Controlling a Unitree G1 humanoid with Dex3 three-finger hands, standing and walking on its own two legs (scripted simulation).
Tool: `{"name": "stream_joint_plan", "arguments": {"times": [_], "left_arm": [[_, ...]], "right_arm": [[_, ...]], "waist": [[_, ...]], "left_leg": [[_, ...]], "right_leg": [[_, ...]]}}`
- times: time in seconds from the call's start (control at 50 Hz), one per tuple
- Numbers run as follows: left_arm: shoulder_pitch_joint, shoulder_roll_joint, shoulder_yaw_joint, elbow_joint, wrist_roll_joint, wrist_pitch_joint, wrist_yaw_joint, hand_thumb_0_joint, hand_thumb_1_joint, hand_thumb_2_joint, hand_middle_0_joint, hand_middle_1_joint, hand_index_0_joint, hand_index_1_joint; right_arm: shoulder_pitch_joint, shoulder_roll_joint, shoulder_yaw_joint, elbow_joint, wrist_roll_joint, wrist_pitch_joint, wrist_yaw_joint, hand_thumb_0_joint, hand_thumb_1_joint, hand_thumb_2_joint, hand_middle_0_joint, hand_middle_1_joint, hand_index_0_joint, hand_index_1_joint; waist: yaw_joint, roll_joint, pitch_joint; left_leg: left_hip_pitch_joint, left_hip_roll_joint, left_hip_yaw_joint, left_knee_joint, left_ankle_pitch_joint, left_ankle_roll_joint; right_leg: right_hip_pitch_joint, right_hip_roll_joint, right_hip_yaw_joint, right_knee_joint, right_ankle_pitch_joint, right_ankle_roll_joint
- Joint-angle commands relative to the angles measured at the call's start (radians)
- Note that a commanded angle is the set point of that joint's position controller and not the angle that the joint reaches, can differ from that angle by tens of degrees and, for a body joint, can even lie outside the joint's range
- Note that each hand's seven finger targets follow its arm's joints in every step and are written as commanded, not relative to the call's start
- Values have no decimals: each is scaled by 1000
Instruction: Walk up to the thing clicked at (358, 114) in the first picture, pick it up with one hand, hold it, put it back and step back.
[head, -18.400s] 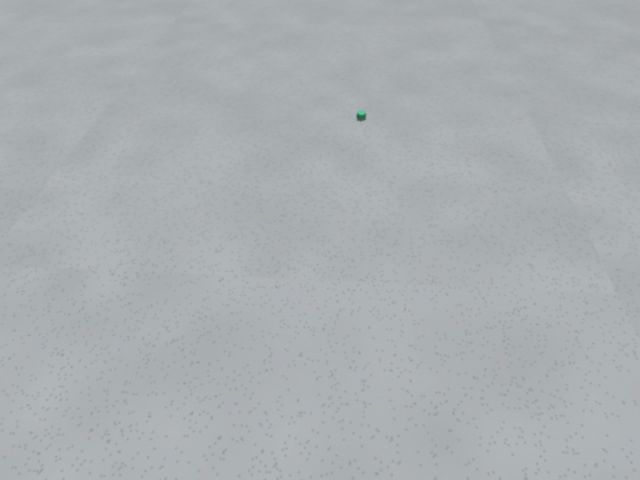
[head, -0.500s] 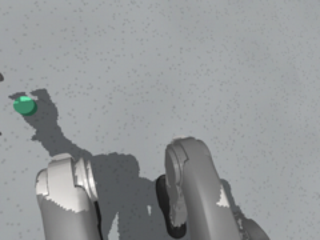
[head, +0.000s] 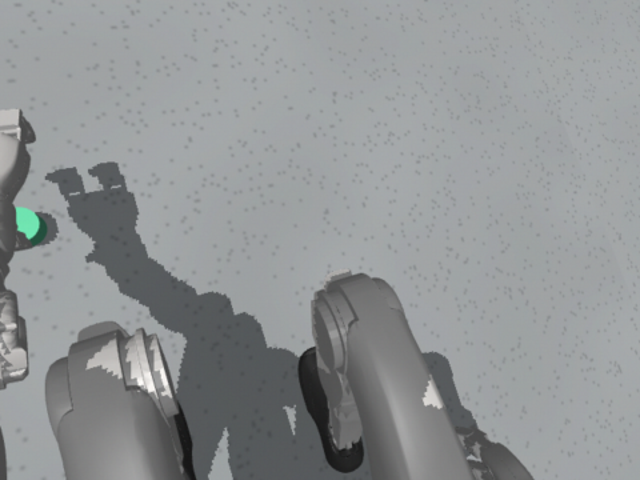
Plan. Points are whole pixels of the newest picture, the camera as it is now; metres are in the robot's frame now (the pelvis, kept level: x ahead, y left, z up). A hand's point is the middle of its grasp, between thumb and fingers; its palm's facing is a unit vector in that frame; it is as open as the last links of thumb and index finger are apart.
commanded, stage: approach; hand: left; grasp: from above
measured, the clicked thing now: (22, 227) +0.47 +0.32 -0.30
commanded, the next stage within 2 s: close in in 0.26 s
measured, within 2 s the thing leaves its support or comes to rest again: neither
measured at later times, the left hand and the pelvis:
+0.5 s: hand out of the picture +0.45 +0.34 -0.19, palm faces -0.49 -0.10 -0.87, open 13.9 cm; pelvis +0.00 +0.00 +0.00, yaw +0 degrees
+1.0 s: hand (13, 226) +0.46 +0.31 -0.25, palm faces -0.45 -0.12 -0.89, open 14.1 cm; pelvis +0.00 +0.00 -0.02, yaw -3 degrees
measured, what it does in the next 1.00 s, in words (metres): stands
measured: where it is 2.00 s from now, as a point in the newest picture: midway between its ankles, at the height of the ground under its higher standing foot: (260, 455)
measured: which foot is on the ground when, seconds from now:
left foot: down 0.00-1.00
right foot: down 0.00-1.00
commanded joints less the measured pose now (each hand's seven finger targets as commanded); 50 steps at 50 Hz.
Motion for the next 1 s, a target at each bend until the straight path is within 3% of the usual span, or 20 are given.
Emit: {"name": "stream_joint_plan", "arguments": {"times": [0.0,0.02,0.08,0.2,0.28,0.32,0.36,0.4,0.5,0.6,0.64,0.76,0.84,0.88,0.94,0.98], "left_arm": [[-294,276,44,-57,-16,63,48,0,-528,981,-102,-1025,-103,-1023],[-269,304,62,-72,-22,70,50,0,-522,977,-105,-1019,-107,-1017],[-221,344,82,-96,-42,90,38,0,-522,977,-106,-1007,-107,-1006],[-193,395,101,-197,-96,74,-30,0,-507,952,-121,-988,-122,-985],[-211,341,71,-243,-113,21,-88,0,-514,955,-109,-1011,-114,-1005],[-227,281,28,-251,-105,-10,-115,0,-509,967,-116,-1012,-119,-1008],[-242,239,-6,-260,-100,-42,-126,0,-536,963,-94,-1014,-101,-1005],[-228,236,-11,-237,-94,-65,-117,0,-536,958,-71,-1041,-87,-1024],[-259,284,11,-202,-38,-94,-43,0,-503,990,-100,-1032,-110,-1022],[-247,335,64,-113,16,-75,49,0,-545,997,-73,-987,-65,-994],[-268,319,52,-64,27,-60,78,0,-546,1005,-73,-983,-63,-993],[-284,360,53,-23,12,-21,127,0,-524,985,-74,-999,-72,-1000],[-255,363,50,27,-8,-3,127,0,-501,952,-77,-1001,-83,-993],[-259,397,61,3,-23,-5,130,0,-515,959,-73,-1005,-78,-999],[-220,438,94,35,-27,-3,128,0,-525,963,-70,-995,-71,-992],[-219,425,80,12,-31,-12,127,0,-527,967,-76,-987,-74,-987]], "right_arm": [[209,-277,-59,-21,8,-8,-12,0,-900,-896,200,300,200,300],[196,-279,-55,-30,11,-7,-15,0,-898,-895,200,300,200,300],[186,-277,-48,-46,21,-6,-15,0,-899,-895,200,300,200,300],[179,-275,-57,-48,35,-3,-21,0,-900,-895,200,300,200,300],[208,-269,-71,-26,31,3,-26,0,-901,-895,200,300,200,300],[235,-270,-75,-14,25,2,-24,0,-901,-895,200,300,200,300],[243,-285,-85,-5,24,6,-26,0,-901,-897,200,300,200,300],[244,-289,-83,-9,22,7,-27,0,-898,-895,200,300,200,300],[228,-289,-67,-7,9,10,-22,0,-896,-895,200,300,200,300],[204,-292,-47,-11,-14,-7,-8,0,-893,-899,200,300,200,300],[193,-296,-40,-15,-24,-16,-2,0,-891,-898,200,300,200,300],[170,-316,-16,-31,-36,-56,9,0,-893,-898,200,300,200,300],[161,-327,-2,-32,-44,-82,20,0,-892,-897,200,300,200,300],[148,-331,6,-40,-39,-89,18,0,-894,-898,200,300,200,300],[159,-348,15,-38,-45,-100,26,0,-895,-899,199,300,200,300],[152,-338,25,-48,-51,-103,28,0,-895,-899,200,300,200,300]], "waist": [[-5,360,-639],[14,372,-678],[33,353,-715],[35,325,-664],[7,314,-650],[-27,320,-624],[-39,318,-611],[-29,341,-603],[-15,404,-619],[-16,417,-597],[-42,395,-561],[-54,414,-586],[-70,399,-543],[-52,401,-575],[-63,380,-523],[-63,401,-547]], "left_leg": [[513,-7,119,-231,131,49],[524,-7,123,-235,145,47],[502,-5,131,-219,170,55],[437,-1,129,-205,116,60],[444,-2,117,-198,107,54],[469,-4,104,-205,98,47],[499,-3,92,-198,101,40],[550,-3,77,-221,105,30],[599,-1,83,-215,178,25],[586,5,92,-201,207,29],[561,6,87,-198,173,31],[550,11,85,-183,155,35],[525,14,81,-171,128,36],[525,16,76,-167,129,37],[491,18,70,-152,126,39],[506,20,70,-150,140,39]], "right_leg": [[311,30,-86,-238,231,-72],[342,31,-85,-235,240,-72],[401,35,-72,-230,271,-68],[400,36,-54,-245,209,-66],[394,32,-64,-254,193,-65],[367,30,-84,-250,189,-68],[320,28,-101,-247,190,-72],[303,23,-116,-234,189,-75],[300,24,-123,-209,253,-73],[302,30,-123,-198,287,-69],[276,35,-129,-197,260,-69],[314,41,-125,-196,255,-67],[308,44,-133,-191,230,-64],[331,48,-133,-191,234,-65],[328,48,-139,-181,231,-61],[362,52,-134,-186,248,-60]]}}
